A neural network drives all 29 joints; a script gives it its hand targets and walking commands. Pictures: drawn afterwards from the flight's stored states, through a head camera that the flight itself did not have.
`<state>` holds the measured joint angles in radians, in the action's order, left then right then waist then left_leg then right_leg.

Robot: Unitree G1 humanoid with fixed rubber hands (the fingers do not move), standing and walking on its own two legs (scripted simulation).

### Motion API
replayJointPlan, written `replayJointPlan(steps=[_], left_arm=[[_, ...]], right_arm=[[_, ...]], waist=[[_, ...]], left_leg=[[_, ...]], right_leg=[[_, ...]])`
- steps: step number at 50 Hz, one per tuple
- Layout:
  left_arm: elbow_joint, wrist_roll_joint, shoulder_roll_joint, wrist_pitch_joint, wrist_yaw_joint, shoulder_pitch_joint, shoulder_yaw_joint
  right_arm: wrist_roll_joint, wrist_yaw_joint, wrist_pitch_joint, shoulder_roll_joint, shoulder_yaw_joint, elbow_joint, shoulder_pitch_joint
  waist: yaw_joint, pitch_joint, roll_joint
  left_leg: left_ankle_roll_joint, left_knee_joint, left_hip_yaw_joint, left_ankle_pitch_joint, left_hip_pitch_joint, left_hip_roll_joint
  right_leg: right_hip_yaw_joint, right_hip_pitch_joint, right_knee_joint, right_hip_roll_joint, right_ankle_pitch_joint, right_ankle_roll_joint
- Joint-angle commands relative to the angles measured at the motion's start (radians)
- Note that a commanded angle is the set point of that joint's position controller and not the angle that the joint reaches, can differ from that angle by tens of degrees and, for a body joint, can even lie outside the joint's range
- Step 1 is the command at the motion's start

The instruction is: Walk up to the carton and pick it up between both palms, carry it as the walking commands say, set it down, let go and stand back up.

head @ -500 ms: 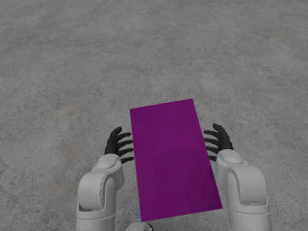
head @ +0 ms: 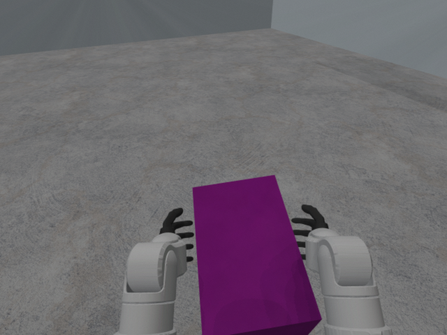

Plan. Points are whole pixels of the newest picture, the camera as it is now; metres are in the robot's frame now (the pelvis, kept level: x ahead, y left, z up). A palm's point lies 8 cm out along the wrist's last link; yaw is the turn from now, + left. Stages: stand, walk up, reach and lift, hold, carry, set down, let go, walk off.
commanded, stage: carry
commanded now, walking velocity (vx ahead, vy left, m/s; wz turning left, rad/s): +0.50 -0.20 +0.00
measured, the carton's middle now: (246, 261) +0.29 -0.01 +0.02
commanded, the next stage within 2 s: none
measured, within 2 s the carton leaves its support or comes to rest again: neither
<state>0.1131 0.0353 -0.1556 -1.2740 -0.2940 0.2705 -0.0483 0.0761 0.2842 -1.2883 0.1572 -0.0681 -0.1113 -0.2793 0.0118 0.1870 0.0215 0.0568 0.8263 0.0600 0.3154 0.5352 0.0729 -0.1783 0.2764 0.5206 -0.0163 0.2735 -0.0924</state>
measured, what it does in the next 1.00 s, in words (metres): walks ahead: left foot, then right foot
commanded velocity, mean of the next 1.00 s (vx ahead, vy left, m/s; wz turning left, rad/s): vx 0.40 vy -0.16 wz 0.12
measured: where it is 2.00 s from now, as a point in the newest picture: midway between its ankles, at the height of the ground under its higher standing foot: (281, 194)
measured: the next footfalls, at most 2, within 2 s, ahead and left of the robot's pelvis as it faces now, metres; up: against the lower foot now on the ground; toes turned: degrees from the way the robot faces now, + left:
left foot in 0.14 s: +0.09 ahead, +0.10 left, +0.00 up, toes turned +9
right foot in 0.38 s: +0.16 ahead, -0.19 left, +0.00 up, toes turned -6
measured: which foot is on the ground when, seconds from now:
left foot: up 0.00-0.12, down 0.14-0.46, up 0.48-0.60, down 0.62-0.80, up 0.82-1.00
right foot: down 0.00-0.16, up 0.18-0.36, down 0.38-1.00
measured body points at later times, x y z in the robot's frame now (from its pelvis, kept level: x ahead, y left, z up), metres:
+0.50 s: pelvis +0.11 -0.09 +0.00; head +0.13 -0.10 +0.45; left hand +0.41 +0.04 +0.08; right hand +0.41 -0.21 +0.07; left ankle +0.05 +0.08 -0.73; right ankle +0.12 -0.18 -0.73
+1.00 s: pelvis +0.42 -0.21 -0.05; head +0.46 -0.21 +0.40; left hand +0.71 -0.04 +0.03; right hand +0.73 -0.30 +0.02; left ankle +0.45 -0.13 -0.73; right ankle +0.17 -0.20 -0.73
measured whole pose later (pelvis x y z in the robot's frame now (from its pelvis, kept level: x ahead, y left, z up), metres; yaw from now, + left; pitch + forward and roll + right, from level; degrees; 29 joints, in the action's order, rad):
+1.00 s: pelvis +0.42 -0.21 -0.05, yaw +9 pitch +3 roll +7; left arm 0.33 0.01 -0.15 -1.16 -0.27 0.26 -0.06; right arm 0.03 0.29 -1.23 0.15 0.00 -0.34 -0.23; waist 0.01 -0.01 0.12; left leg 0.01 0.91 0.28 0.40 0.54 -0.05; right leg -0.26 -0.09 0.59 -0.01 0.73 -0.08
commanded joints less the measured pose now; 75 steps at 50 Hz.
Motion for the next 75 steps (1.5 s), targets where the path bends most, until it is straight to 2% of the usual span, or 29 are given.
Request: replayJointPlan(steps=[1, 7, 8, 9, 11, 12, 21, 25, 29, 32, 35, 37, 39, 41, 44, 50, 51, 52, 53, 54, 56, 57, 61, 62, 63, 67, 69, 73, 75], left_arm=[[0.214, -0.297, -1.132, 0.07, 0.21, 0.589, 0.432], [0.217, -0.314, -1.123, 0.087, 0.21, 0.551, 0.445], [0.22, -0.307, -1.118, 0.09, 0.207, 0.548, 0.449], [0.219, -0.298, -1.114, 0.087, 0.209, 0.528, 0.461], [0.231, -0.302, -1.094, 0.076, 0.229, 0.546, 0.491], [0.244, -0.32, -1.102, 0.081, 0.237, 0.573, 0.5], [0.305, -0.356, -1.096, 0.121, 0.25, 0.52, 0.51], [0.302, -0.316, -1.084, 0.129, 0.234, 0.427, 0.468], [0.272, -0.265, -1.103, 0.129, 0.211, 0.331, 0.434], [0.292, -0.274, -1.106, 0.13, 0.207, 0.392, 0.458], [0.351, -0.33, -1.081, 0.115, 0.233, 0.501, 0.523], [0.363, -0.346, -1.069, 0.113, 0.236, 0.535, 0.513], [0.332, -0.359, -1.073, 0.114, 0.242, 0.462, 0.498], [0.301, -0.337, -1.084, 0.14, 0.235, 0.38, 0.475], [0.321, -0.291, -1.073, 0.137, 0.21, 0.361, 0.455], [0.386, -0.325, -0.993, 0.141, 0.224, 0.384, 0.457], [0.412, -0.331, -0.974, 0.148, 0.223, 0.413, 0.46], [0.431, -0.347, -0.959, 0.142, 0.223, 0.456, 0.46], [0.426, -0.361, -0.943, 0.126, 0.243, 0.416, 0.46], [0.418, -0.391, -0.941, 0.122, 0.263, 0.447, 0.485], [0.425, -0.404, -0.974, 0.162, 0.283, 0.489, 0.48], [0.424, -0.408, -0.991, 0.181, 0.285, 0.457, 0.459], [0.49, -0.316, -0.926, 0.266, 0.245, 0.325, 0.354], [0.456, -0.291, -0.933, 0.278, 0.245, 0.238, 0.364], [0.497, -0.302, -0.951, 0.301, 0.239, 0.243, 0.388], [0.47, -0.238, -0.963, 0.295, 0.196, 0.2, 0.399], [0.482, -0.264, -0.977, 0.291, 0.203, 0.203, 0.423], [0.543, -0.314, -0.911, 0.277, 0.207, 0.243, 0.49], [0.582, -0.35, -0.879, 0.262, 0.22, 0.325, 0.539]], right_arm=[[-0.338, -0.219, 0.091, 1.071, 0.435, -0.263, -0.683], [-0.331, -0.204, 0.105, 1.043, 0.429, -0.299, -0.601], [-0.329, -0.206, 0.109, 1.039, 0.421, -0.291, -0.583], [-0.319, -0.209, 0.112, 1.025, 0.406, -0.264, -0.548], [-0.299, -0.204, 0.128, 1.046, 0.408, -0.238, -0.518], [-0.296, -0.203, 0.132, 1.057, 0.412, -0.265, -0.535], [-0.313, -0.194, 0.165, 1.039, 0.469, -0.427, -0.58], [-0.359, -0.204, 0.147, 1.027, 0.533, -0.475, -0.589], [-0.406, -0.223, 0.135, 1.019, 0.573, -0.474, -0.59], [-0.402, -0.234, 0.138, 1.037, 0.558, -0.447, -0.518], [-0.335, -0.202, 0.154, 1.03, 0.481, -0.392, -0.478], [-0.325, -0.195, 0.151, 1.036, 0.492, -0.398, -0.481], [-0.31, -0.182, 0.16, 1.017, 0.478, -0.401, -0.508], [-0.35, -0.191, 0.176, 1.016, 0.545, -0.539, -0.616], [-0.381, -0.208, 0.17, 0.995, 0.553, -0.528, -0.594], [-0.323, -0.188, 0.184, 0.982, 0.517, -0.492, -0.475], [-0.318, -0.187, 0.183, 0.97, 0.517, -0.489, -0.439], [-0.318, -0.185, 0.179, 0.989, 0.49, -0.479, -0.443], [-0.289, -0.173, 0.17, 0.974, 0.458, -0.38, -0.354], [-0.234, -0.163, 0.166, 0.956, 0.405, -0.233, -0.237], [-0.273, -0.141, 0.216, 0.994, 0.49, -0.447, -0.476], [-0.311, -0.139, 0.225, 1.034, 0.521, -0.499, -0.493], [-0.381, -0.161, 0.236, 1.026, 0.677, -0.507, -0.471], [-0.412, -0.177, 0.243, 1.045, 0.716, -0.52, -0.458], [-0.447, -0.191, 0.255, 1.062, 0.752, -0.591, -0.472], [-0.476, -0.226, 0.242, 0.986, 0.753, -0.629, -0.516], [-0.458, -0.233, 0.242, 1.001, 0.738, -0.609, -0.457], [-0.393, -0.207, 0.252, 0.943, 0.643, -0.538, -0.374], [-0.354, -0.196, 0.26, 0.933, 0.601, -0.507, -0.317]], waist=[[-0.012, 0.152, -0.039], [0.007, 0.298, 0.058], [0.023, 0.346, -0.031], [0.031, 0.348, -0.236], [0.021, 0.219, -0.252], [0.021, 0.249, -0.134], [0.016, 0.313, -0.144], [-0.034, 0.325, 0.223], [-0.038, 0.353, 0.15], [0.045, 0.391, 0.021], [0.039, 0.319, -0.335], [0.05, 0.249, -0.242], [-0.041, 0.306, -0.105], [-0.049, 0.28, 0.438], [-0.056, 0.158, 0.051], [-0.009, 0.23, 0.09], [0.043, 0.256, 0.087], [0.126, 0.384, -0.113], [0.115, 0.512, -0.537], [0.097, 0.456, -0.522], [0.106, 0.291, 0.057], [0.094, 0.227, 0.166], [-0.039, 0.376, 0.078], [-0.05, 0.385, 0.299], [-0.005, 0.523, 0.469], [-0.063, 0.365, 0.272], [-0.083, 0.286, 0.356], [-0.12, 0.214, 0.16], [-0.063, 0.247, 0.052]], left_leg=[[-0.02, 0.031, 0.007, 0.024, 0.082, 0.01], [-0.071, -0.457, 0.105, -0.013, -0.312, -0.027], [-0.103, -0.505, 0.01, -0.006, -0.592, 0.028], [-0.171, -0.621, -0.347, 0.281, -0.783, 0.268], [-0.298, -0.625, -0.634, 0.246, -0.736, 0.454], [-0.293, -0.641, -0.567, 0.234, -0.735, 0.439], [-0.099, -0.465, -0.05, 0.144, -0.438, 0.163], [0.007, -0.068, 0.079, 0.205, 0.067, -0.001], [-0.043, -0.176, 0.053, 0.22, 0.09, -0.003], [-0.096, -0.471, -0.011, -0.107, -0.529, 0.065], [-0.276, -0.337, -0.42, -0.767, -1.058, 0.332], [-0.208, -0.257, -0.307, -0.96, -1.164, 0.317], [-0.054, 0.068, 0.055, -1.149, -0.621, 0.176], [0.041, 0.318, 0.138, 0.321, 0.333, -0.069], [-0.018, 0.33, 0.124, 0.335, 0.466, -0.063], [-0.053, -0.231, 0.523, -0.154, -0.17, -0.321], [-0.088, -0.365, 0.492, -0.265, -0.527, -0.294], [-0.307, -0.401, 0.069, -0.664, -0.989, 0.011], [-0.613, -0.198, -0.698, -1.328, -1.313, 0.474], [-0.674, -0.204, -0.911, -1.37, -1.213, 0.528], [-0.454, -0.16, -0.738, -1.133, -1.142, 0.39], [-0.379, -0.095, -0.701, -0.999, -1.008, 0.393], [-0.069, -0.028, 0.003, -0.503, -0.312, 0.055], [-0.009, 0.232, 0.068, 0.034, -0.003, -0.068], [0.02, 0.432, 0.022, 0.443, 0.151, -0.138], [0.005, 0.52, 0.015, 0.419, 0.322, -0.097], [-0.035, 0.584, 0.068, 0.384, 0.529, -0.105], [-0.087, 0.549, 0.226, 0.414, 0.609, -0.189], [-0.1, 0.148, 0.413, 0.214, 0.149, -0.316]], right_leg=[[0.363, -0.118, -0.347, 0.297, 0.226, -0.087], [0.195, -0.129, -0.193, 0.221, 0.18, -0.068], [0.122, 0.055, -0.054, 0.163, 0.141, -0.005], [0.038, 0.321, 0.136, 0.066, 0.087, 0.077], [0.261, 0.54, 0.347, 0.161, 0.094, 0.081], [0.237, 0.542, 0.347, 0.146, 0.068, 0.088], [0.033, -0.075, -0.14, 0.052, 0.047, 0.088], [0.415, -0.512, -0.142, 0.309, -0.301, -0.086], [0.354, -0.582, -0.049, 0.319, -0.586, -0.134], [0.102, -0.144, 0.127, 0.184, -0.487, 0.002], [0.103, 0.47, 0.217, 0.057, 0.089, 0.106], [0.096, 0.59, 0.11, 0.048, 0.274, 0.107], [0.06, -0.141, -0.263, 0.043, -0.096, 0.07], [0.437, -0.902, -0.046, 0.277, -1.18, -0.035], [0.379, -0.882, -0.025, 0.324, -1.523, -0.044], [-0.104, -0.519, 0.249, 0.078, -2.194, 0.312], [-0.128, -0.221, 0.509, 0.09, -2.171, 0.372], [-0.049, 0.202, 1.11, 0.097, -1.26, 0.378], [0.27, 0.686, 1.679, -0.027, 0.248, 0.379], [0.522, 0.826, 1.932, 0.003, 0.782, 0.296], [0.543, 0.99, 1.591, 0.043, 0.853, 0.124], [0.539, 0.996, 1.376, 0.101, 0.893, 0.106], [0.113, -0.168, -0.053, 0.068, -0.306, 0.118], [0.166, -0.478, 0.021, 0.133, -0.956, 0.094], [0.495, -0.764, 0.141, 0.449, -1.67, -0.014], [0.463, -0.769, 0.163, 0.371, -1.634, 0.002], [0.424, -0.881, 0.181, 0.319, -1.755, 0.053], [0.298, -0.914, 0.142, 0.205, -1.928, 0.216], [0.03, -0.627, 0.246, 0.051, -2.256, 0.379]])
